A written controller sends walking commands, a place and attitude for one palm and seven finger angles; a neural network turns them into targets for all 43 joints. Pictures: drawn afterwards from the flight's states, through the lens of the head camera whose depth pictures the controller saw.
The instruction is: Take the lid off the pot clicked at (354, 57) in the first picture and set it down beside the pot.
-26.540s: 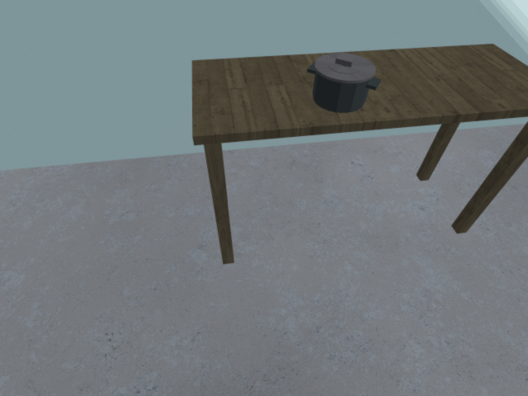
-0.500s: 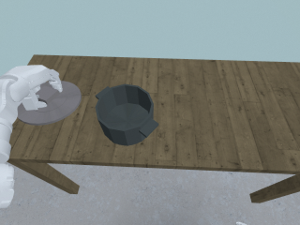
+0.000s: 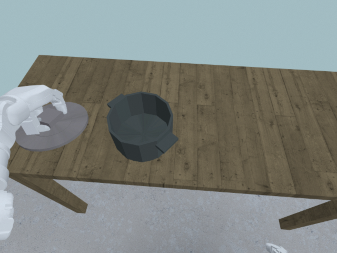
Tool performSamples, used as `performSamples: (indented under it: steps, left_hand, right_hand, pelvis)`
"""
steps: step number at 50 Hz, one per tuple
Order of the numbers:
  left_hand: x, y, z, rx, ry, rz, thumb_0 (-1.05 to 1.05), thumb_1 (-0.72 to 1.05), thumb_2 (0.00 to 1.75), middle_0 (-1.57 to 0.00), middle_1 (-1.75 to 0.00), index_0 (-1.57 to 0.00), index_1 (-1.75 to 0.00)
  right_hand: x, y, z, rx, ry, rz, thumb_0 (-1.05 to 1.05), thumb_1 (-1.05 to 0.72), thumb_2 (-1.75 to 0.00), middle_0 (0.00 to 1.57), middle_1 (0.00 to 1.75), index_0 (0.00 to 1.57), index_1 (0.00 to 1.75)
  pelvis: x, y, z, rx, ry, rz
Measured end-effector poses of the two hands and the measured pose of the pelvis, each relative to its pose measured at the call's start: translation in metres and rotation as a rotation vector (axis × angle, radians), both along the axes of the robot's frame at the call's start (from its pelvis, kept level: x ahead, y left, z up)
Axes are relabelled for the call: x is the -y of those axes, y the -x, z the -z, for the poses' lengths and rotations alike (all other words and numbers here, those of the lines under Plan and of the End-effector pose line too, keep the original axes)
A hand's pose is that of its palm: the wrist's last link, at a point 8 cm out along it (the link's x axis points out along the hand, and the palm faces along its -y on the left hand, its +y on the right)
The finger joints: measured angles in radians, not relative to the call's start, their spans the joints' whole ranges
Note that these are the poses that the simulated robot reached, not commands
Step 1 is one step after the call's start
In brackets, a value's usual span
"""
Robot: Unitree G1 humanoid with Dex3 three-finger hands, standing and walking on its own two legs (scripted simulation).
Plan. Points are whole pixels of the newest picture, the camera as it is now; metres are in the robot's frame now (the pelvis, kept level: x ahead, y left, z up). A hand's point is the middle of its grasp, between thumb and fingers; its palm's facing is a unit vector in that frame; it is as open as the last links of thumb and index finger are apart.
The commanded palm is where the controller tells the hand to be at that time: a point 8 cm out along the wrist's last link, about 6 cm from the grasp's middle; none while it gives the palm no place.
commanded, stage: lower the lid onto the table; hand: left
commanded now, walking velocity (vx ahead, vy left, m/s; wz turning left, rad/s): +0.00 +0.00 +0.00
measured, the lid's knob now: (49, 117) +0.43 +0.32 +0.04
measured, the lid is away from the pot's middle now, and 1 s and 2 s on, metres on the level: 0.23 0.22 0.23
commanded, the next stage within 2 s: open the fingers wide in 1.02 s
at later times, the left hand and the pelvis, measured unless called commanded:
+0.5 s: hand (48, 124) +0.40 +0.31 +0.05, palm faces -0.51 -0.05 -0.86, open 8.4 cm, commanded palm +0.43 +0.32 +0.11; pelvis -0.02 +0.00 -0.01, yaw -1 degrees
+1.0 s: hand (54, 124) +0.41 +0.31 +0.02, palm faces -0.53 -0.06 -0.84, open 8.4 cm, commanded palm +0.45 +0.31 +0.07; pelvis -0.02 +0.00 -0.02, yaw -2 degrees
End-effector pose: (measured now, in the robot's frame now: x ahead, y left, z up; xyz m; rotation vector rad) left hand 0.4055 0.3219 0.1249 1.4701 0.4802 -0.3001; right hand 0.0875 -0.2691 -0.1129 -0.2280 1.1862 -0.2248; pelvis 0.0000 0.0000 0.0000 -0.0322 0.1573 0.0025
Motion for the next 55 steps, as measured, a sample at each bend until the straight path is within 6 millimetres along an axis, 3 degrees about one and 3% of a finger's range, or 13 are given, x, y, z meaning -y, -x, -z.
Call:
performSamples:
  steps: [8, 23, 31, 40, 55]
  left_hand:
    - [0.004, 0.002, 0.007, -0.011, -0.012, 0.024, -0.03, 0.12, 0.97, -0.74, -0.89, -0.62, -0.8]
    - [0.01, -0.003, 0.022, -0.047, -0.026, 0.031, -0.03, 0.13, 0.97, -0.74, -0.89, -0.61, -0.8]
    - [0.012, -0.007, 0.03, -0.049, -0.013, 0.02, -0.03, 0.13, 0.97, -0.74, -0.88, -0.61, -0.8]
    - [0.013, -0.011, 0.04, -0.067, -0.025, 0.029, -0.02, 0.13, 0.97, -0.74, -0.89, -0.61, -0.8]
    - [0.012, -0.021, 0.05, -0.076, -0.032, 0.019, 0.0, 0.11, 0.95, -0.79, -0.93, -0.62, -0.83]
  right_hand:
    - [0.005, 0.018, 0.001, -0.023, 0.023, 0.018, 0.01, -0.91, -0.9, 0.2, 0.3, 0.21, 0.29]
    - [0.011, 0.079, 0.003, -0.108, 0.055, 0.108, 0.01, -0.91, -0.9, 0.2, 0.3, 0.21, 0.29]
    - [0.01, 0.099, 0.004, -0.126, 0.057, 0.141, 0.01, -0.91, -0.9, 0.2, 0.3, 0.21, 0.29]
    - [0.009, 0.11, 0.006, -0.146, 0.071, 0.156, 0.01, -0.91, -0.9, 0.2, 0.3, 0.21, 0.3]
    - [0.011, 0.102, 0.013, -0.163, 0.067, 0.147, 0.01, -0.91, -0.9, 0.2, 0.3, 0.21, 0.3]
  pelvis:
    - [0.002, 0.007, 0.001, -0.004, 0.0, 0.001]
    - [0.001, 0.02, 0.005, -0.024, -0.003, 0.02]
    - [0.001, 0.025, 0.008, -0.036, -0.006, 0.032]
    - [0.0, 0.025, 0.011, -0.061, -0.005, 0.036]
    - [0.002, 0.024, 0.019, -0.108, -0.002, 0.037]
